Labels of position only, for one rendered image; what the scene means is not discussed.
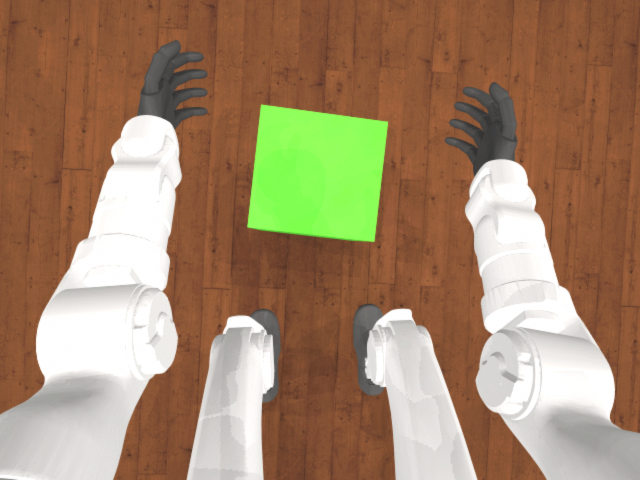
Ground carton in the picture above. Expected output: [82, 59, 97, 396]
[247, 105, 388, 242]

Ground robot left forearm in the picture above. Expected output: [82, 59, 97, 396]
[36, 115, 182, 375]

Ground robot right shin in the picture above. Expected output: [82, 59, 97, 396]
[365, 309, 433, 385]

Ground left robot upper arm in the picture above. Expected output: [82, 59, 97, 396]
[0, 283, 178, 480]

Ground right robot hand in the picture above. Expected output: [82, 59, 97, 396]
[445, 82, 518, 177]

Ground right robot upper arm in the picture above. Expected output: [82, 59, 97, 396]
[476, 326, 640, 480]

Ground robot right forearm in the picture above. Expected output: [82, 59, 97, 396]
[465, 159, 615, 407]

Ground left robot hand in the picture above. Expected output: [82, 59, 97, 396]
[137, 40, 208, 130]

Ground robot right thigh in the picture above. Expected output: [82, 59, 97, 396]
[369, 320, 477, 480]

